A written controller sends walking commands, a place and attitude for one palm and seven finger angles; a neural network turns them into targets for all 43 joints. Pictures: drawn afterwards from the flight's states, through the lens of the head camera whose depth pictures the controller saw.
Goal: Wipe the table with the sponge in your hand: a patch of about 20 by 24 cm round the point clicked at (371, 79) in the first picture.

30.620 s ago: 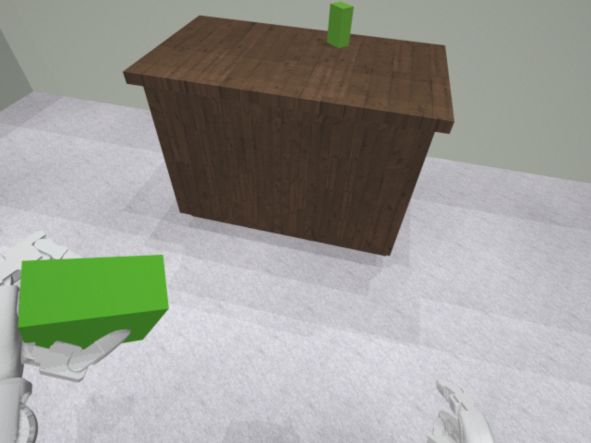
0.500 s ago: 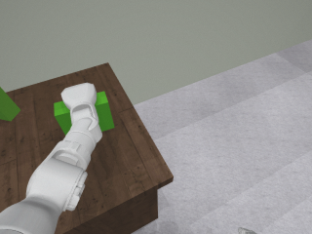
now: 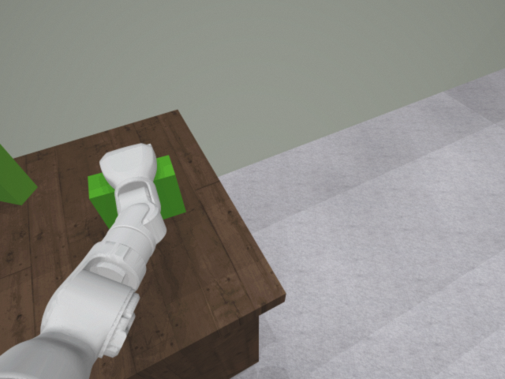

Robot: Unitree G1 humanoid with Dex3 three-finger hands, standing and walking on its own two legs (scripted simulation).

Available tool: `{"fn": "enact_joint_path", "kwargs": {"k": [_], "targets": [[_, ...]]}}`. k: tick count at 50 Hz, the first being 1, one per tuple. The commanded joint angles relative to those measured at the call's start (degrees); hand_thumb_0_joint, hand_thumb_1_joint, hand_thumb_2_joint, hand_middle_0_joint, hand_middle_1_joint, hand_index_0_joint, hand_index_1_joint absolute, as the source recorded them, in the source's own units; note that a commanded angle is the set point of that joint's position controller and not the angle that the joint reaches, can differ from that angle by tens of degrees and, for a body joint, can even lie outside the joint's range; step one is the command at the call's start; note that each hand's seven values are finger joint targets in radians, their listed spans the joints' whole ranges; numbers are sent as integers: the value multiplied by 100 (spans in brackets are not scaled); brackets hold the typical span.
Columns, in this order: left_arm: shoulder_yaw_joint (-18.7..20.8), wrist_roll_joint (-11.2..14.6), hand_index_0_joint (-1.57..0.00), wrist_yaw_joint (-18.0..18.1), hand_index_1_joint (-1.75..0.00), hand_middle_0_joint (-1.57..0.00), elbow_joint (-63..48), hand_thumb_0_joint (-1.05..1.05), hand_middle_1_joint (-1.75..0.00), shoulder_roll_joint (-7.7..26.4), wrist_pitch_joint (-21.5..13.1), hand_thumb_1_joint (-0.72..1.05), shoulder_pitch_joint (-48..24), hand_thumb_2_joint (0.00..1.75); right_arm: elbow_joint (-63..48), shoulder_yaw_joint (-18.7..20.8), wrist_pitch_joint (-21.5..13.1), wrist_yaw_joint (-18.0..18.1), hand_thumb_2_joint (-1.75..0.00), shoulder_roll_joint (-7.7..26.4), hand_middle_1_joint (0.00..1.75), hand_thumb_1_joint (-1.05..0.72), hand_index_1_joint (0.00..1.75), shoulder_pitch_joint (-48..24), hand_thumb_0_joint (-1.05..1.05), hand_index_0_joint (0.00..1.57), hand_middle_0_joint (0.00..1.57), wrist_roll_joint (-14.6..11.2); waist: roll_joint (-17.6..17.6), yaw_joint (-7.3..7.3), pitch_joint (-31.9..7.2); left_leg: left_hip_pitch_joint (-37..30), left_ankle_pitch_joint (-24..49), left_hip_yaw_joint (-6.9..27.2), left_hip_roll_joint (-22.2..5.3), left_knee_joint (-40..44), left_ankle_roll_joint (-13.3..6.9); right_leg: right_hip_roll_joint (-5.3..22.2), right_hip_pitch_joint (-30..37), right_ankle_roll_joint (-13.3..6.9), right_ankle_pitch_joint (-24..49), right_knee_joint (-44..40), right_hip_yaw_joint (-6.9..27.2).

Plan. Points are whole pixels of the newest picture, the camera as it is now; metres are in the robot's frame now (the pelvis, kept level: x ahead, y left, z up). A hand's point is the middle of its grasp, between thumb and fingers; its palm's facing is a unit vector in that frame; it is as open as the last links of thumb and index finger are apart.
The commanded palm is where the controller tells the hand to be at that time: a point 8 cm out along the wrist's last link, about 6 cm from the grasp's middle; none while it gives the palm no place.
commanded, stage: wipe back along the third lane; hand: left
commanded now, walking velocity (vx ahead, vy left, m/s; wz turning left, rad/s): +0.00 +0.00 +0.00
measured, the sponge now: (143, 201) +0.43 +0.22 +0.02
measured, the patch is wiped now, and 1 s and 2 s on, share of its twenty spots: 1.00 1.00 1.00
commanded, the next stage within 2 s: slide back across to the middle lane in 2.00 s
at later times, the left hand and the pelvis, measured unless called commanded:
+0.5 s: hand (146, 203) +0.39 +0.20 +0.05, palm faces -0.01 -0.04 -1.00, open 9.4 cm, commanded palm +0.35 +0.17 +0.08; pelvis +0.02 +0.00 +0.00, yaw +2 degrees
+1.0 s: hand (156, 226) +0.35 +0.17 +0.05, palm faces +0.00 -0.04 -1.00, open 9.4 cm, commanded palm +0.30 +0.14 +0.08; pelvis +0.00 -0.01 +0.00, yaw +2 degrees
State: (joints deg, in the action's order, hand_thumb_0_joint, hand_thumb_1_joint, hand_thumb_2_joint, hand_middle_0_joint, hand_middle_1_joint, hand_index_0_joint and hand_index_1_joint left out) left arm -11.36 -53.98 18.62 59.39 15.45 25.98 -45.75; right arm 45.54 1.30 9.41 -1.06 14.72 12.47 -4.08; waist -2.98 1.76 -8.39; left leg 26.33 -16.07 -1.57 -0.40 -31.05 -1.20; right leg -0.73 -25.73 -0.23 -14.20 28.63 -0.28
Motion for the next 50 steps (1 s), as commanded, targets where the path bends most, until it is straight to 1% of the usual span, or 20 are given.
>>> {"fn": "enact_joint_path", "kwargs": {"k": [1, 3, 4, 7, 9, 11, 15, 18, 24, 28, 30, 32, 34, 35, 38, 39, 42, 43, 44, 50], "targets": [[-247, 31, -120, -199, -160, -120, -285, 0, -160, 92, 210, 10, -1070, 130, -748, 151, -158, 14, -90, 724, 30, -90, 30, -749, 0, 20, 20, -45, 617, -72, -1066, -794, 1298, 145, -7, 391, -45, -80, 782, -282, 1329, -252, -222], [-425, 20, -120, -243, -160, -120, -415, 0, -160, -84, 261, 10, -1171, 130, -772, 130, -120, 36, -90, 698, 30, -90, 30, -869, 0, 20, 20, -49, 668, -34, -1036, -888, 1280, 148, -10, 411, -37, -77, 757, -285, 1289, -278, -229], [-381, 35, -120, -255, -160, -120, -555, 0, -160, -92, 258, 10, -1230, 130, -786, 142, -107, 38, -90, 689, 30, -90, 30, -945, 0, 20, 20, -42, 499, -57, -1151, -991, 1413, 143, -16, 402, -27, -69, 792, -306, 1388, -243, -215], [-325, 33, -120, -298, -160, -120, -652, 0, -160, -12, 322, 10, -927, 130, -851, 99, -39, 56, -90, 684, 30, -90, 30, -1019, 0, 20, 20, -26, 683, -142, -1193, -1003, 1489, 121, 28, 396, -31, -52, 1028, -303, 1629, -252, -204], [-420, 49, -120, -335, -160, -120, -894, 0, -160, -154, 335, 10, -898, 130, -912, 109, 19, 75, -90, 670, 30, -90, 30, -1163, 0, 20, 20, -38, 824, -122, -1248, -1048, 1600, 119, 37, 399, -27, -35, 1141, -296, 1808, -239, -187], [-459, 10, -120, -363, -160, -120, -989, 0, -160, -172, 408, 10, -698, 130, -958, 76, 69, 66, -90, 660, 30, -90, 30, -1239, 0, 20, 20, -36, 762, -181, -1125, -1091, 1684, 117, 48, 386, -14, -27, 1135, -318, 1925, -231, -205], [-759, -5, -120, -449, -160, -120, -1580, 0, -160, -533, 526, 10, -284, 130, -1122, 94, 164, 2, -90, 625, 30, -90, 30, -1449, 0, 20, 20, -38, 573, -266, -1338, -1324, 2127, 128, 73, 289, 1, -36, 1277, -375, 2317, -129, -228], [-702, 46, -120, -494, -160, -120, -1799, 0, -160, -428, 681, 10, -62, 130, -1160, 62, 232, -28, -90, 648, 30, -90, 30, -1594, 0, 20, 20, -44, 753, -289, -1201, -1254, 2130, 93, 102, 277, -12, -17, 1430, -369, 2586, -151, -202], [-997, 119, -120, -659, -160, -120, -2603, 0, -160, -715, 840, 10, 758, 130, -1397, 53, 302, -129, -90, 623, 30, -90, 30, -1927, 0, 20, 20, -101, 858, -378, -1240, -1310, 2499, 116, 110, 208, -16, 20, 1697, -383, 3045, -9, -223], [-904, 125, -120, -687, -160, -120, -2951, 0, -160, -513, 962, 10, 1081, 130, -1443, 8, 310, -160, -90, 658, 30, -90, 30, -2015, 0, 20, 20, -105, 861, -433, -1092, -1267, 2320, 91, 137, 228, -19, 10, 1746, -385, 3006, -20, -189], [-1004, 167, -120, -720, -160, -120, -3150, 0, -160, -591, 1004, 10, 1220, 130, -1491, -3, 313, -169, -90, 654, 30, -90, 30, -2108, 0, 20, 20, -125, 968, -431, -984, -1233, 2184, 100, 137, 243, -20, 10, 1748, -370, 2880, -36, -191], [-972, 121, -120, -725, -160, -120, -3223, 0, -160, -510, 1060, 10, 1270, 130, -1493, -21, 314, -172, -90, 646, 30, -90, 30, -2144, 0, 20, 20, -139, 859, -443, -894, -1234, 2064, 105, 134, 283, -9, -2, 1649, -381, 2643, -54, -194], [-1153, 192, -120, -782, -160, -120, -3377, 0, -160, -730, 1105, 10, 1213, 130, -1565, -26, 310, -185, -90, 590, 30, -90, 30, -2228, 0, 20, 20, -167, 883, -415, -874, -1222, 1973, 121, 128, 325, -25, -4, 1645, -379, 2487, -83, -204], [-984, 149, -120, -764, -160, -120, -3312, 0, -160, -472, 1128, 10, 1232, 130, -1511, -31, 315, -171, -90, 648, 30, -90, 30, -2228, 0, 20, 20, -163, 924, -435, -742, -1207, 1804, 136, 121, 337, -9, -19, 1549, -380, 2263, -106, -176], [-1044, 104, -120, -761, -160, -120, -3355, 0, -160, -537, 1155, 10, 1348, 130, -1540, -45, 295, -173, -90, 625, 30, -90, 30, -2235, 0, 20, 20, -162, 887, -474, -833, -1219, 1735, 142, 136, 351, -12, -32, 1548, -393, 2100, -86, -186], [-1178, 135, -120, -804, -160, -120, -3448, 0, -160, -710, 1136, 10, 1229, 130, -1591, -39, 296, -175, -90, 597, 30, -90, 30, -2309, 0, 20, 20, -176, 857, -438, -843, -1231, 1749, 146, 128, 364, -21, -25, 1536, -393, 2064, -102, -179], [-1149, 78, -120, -779, -160, -120, -3356, 0, -160, -609, 1130, 10, 1253, 130, -1543, -38, 292, -186, -90, 612, 30, -90, 30, -2263, 0, 20, 20, -173, 763, -455, -740, -1210, 1486, 153, 133, 375, -15, -48, 1383, -401, 1687, -126, -169], [-1266, 72, -120, -782, -160, -120, -3367, 0, -160, -738, 1125, 10, 1219, 130, -1555, -41, 284, -197, -90, 600, 30, -90, 30, -2279, 0, 20, 20, -168, 722, -448, -736, -1212, 1469, 149, 137, 372, -15, -49, 1363, -408, 1652, -107, -194], [-1324, 135, -120, -805, -160, -120, -3441, 0, -160, -871, 1103, 10, 1184, 130, -1608, -26, 282, -210, -90, 563, 30, -90, 30, -2314, 0, 20, 20, -181, 786, -439, -801, -1209, 1512, 158, 130, 378, -33, -50, 1417, -405, 1682, -112, -199], [-1436, 119, -120, -776, -160, -120, -3543, 0, -160, -935, 1082, 10, 1544, 130, -1618, -10, 283, -276, -90, 591, 30, -90, 30, -2354, 0, 20, 20, -176, 907, -476, -686, -1172, 1329, 170, 131, 347, -41, -69, 1350, -402, 1458, -95, -190]]}}
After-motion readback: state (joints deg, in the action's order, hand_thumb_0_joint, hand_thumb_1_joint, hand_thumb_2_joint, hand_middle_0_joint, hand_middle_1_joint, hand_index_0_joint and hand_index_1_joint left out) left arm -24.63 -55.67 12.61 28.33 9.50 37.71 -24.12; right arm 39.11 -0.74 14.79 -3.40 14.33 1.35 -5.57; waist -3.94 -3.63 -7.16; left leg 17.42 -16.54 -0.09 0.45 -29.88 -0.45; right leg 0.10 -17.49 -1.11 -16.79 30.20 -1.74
